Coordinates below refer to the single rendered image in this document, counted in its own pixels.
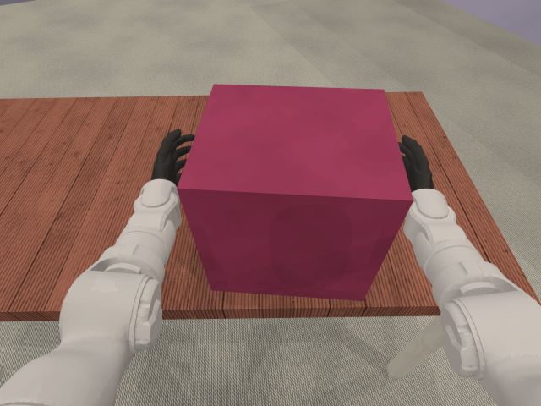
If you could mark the left robot hand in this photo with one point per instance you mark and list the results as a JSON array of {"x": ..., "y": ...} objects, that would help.
[{"x": 166, "y": 165}]

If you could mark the carton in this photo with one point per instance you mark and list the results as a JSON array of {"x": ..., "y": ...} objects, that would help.
[{"x": 294, "y": 191}]

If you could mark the robot right forearm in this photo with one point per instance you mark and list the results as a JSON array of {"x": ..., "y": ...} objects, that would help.
[{"x": 449, "y": 260}]

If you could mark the right robot upper arm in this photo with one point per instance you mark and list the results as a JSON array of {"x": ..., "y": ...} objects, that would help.
[{"x": 496, "y": 340}]

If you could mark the table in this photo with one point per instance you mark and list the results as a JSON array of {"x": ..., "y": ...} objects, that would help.
[{"x": 71, "y": 169}]

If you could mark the right robot hand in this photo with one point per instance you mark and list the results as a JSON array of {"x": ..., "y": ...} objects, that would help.
[{"x": 416, "y": 164}]

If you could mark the left robot upper arm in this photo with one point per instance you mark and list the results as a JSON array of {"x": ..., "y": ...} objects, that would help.
[{"x": 109, "y": 317}]

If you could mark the robot left forearm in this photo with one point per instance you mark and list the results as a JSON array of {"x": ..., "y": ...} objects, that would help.
[{"x": 145, "y": 244}]

